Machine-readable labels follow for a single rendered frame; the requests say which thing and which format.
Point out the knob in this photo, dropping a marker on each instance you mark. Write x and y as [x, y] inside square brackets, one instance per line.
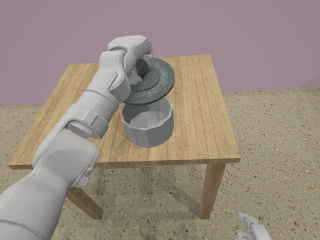
[142, 67]

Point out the table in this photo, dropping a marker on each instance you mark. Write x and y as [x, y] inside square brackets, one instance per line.
[202, 132]

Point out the left robot forearm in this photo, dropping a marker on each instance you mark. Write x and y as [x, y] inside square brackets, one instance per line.
[90, 115]

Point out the robot right hand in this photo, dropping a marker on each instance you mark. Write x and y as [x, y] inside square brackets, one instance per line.
[258, 232]

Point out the pot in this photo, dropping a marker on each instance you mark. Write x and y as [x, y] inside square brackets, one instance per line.
[148, 125]

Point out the robot left hand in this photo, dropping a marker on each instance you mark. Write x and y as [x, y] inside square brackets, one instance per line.
[141, 47]

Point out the lid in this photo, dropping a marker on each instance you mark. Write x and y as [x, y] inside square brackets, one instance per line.
[155, 85]

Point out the left robot upper arm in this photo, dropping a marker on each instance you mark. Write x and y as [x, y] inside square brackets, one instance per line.
[30, 208]

